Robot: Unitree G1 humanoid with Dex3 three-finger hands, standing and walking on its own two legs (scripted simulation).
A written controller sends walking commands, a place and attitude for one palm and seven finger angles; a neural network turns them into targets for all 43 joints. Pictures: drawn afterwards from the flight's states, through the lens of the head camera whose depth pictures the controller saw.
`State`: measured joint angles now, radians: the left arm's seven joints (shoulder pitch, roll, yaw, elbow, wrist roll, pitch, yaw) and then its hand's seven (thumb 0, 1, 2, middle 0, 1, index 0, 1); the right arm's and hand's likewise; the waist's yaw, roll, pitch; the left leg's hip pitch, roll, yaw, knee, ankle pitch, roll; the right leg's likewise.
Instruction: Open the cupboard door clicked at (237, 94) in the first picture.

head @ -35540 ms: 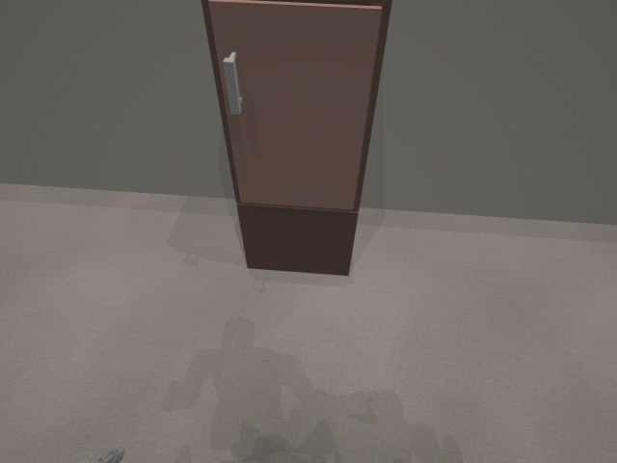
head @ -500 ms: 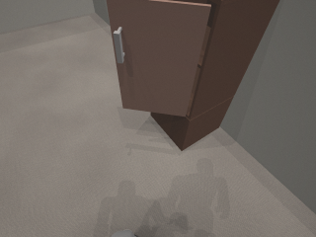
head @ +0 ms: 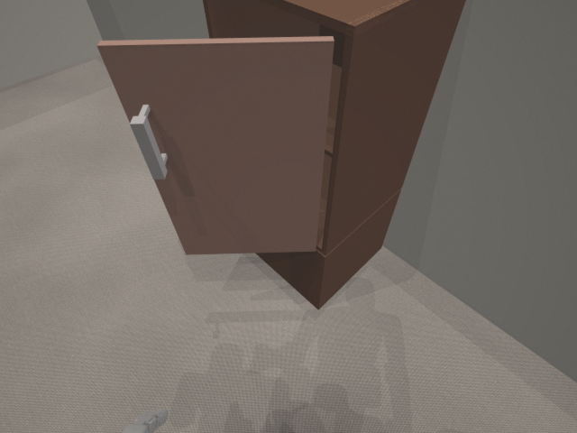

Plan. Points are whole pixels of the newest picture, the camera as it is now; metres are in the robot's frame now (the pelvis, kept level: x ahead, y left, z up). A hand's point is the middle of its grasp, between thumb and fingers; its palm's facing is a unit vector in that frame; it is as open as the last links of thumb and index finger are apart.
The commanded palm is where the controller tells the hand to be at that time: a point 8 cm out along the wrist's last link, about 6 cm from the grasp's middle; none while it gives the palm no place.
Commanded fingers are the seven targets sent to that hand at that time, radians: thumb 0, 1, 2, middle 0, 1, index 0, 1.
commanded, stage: come to a stop and stand still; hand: left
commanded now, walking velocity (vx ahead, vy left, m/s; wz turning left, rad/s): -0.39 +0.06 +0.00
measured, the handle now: (152, 142) +0.59 +0.27 +0.06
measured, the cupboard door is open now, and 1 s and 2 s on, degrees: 47 47 47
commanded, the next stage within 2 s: look again from close up in 1.52 s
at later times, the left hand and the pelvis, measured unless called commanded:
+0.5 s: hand out of the picture +0.07 +0.24 -0.17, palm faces +0.06 -0.98 -0.21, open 7.3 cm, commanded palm none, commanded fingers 0.00 0.90 0.90 -0.20 -0.30 -0.20 -0.30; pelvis +0.01 +0.04 +0.01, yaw +0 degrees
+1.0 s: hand out of the picture +0.00 +0.18 -0.17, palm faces +0.00 -0.99 -0.13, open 7.4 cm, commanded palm none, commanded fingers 0.00 0.90 0.90 -0.20 -0.30 -0.20 -0.30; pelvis +0.00 +0.02 +0.01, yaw -1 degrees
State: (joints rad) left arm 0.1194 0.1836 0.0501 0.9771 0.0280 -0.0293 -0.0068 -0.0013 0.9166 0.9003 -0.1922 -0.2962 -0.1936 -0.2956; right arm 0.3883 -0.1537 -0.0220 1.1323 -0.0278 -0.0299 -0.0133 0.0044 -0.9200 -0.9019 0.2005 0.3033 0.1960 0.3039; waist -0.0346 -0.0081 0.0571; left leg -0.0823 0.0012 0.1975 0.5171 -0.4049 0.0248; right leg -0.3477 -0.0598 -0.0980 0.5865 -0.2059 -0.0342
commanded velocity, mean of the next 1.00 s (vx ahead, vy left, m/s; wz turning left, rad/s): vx -0.04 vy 0.00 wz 0.00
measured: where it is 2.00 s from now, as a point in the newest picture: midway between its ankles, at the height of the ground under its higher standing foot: outside the picture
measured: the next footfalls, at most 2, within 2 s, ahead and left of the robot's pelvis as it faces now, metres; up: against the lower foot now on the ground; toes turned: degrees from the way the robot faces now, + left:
left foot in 0.30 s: +0.10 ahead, +0.13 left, +0.00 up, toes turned +2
right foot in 0.72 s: -0.02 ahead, -0.12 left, +0.00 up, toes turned -3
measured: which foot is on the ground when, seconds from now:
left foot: down 0.00-0.00, up 0.02-0.28, down 0.30-1.00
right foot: down 0.00-0.32, up 0.34-0.70, down 0.72-1.00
